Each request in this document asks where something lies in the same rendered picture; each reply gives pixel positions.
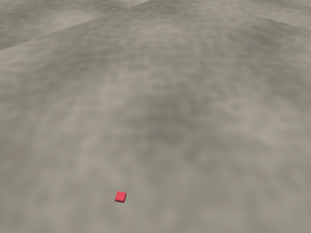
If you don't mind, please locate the small box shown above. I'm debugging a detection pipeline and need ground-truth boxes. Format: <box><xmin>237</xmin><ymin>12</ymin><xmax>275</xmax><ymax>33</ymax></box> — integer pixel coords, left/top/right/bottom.
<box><xmin>115</xmin><ymin>191</ymin><xmax>126</xmax><ymax>202</ymax></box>

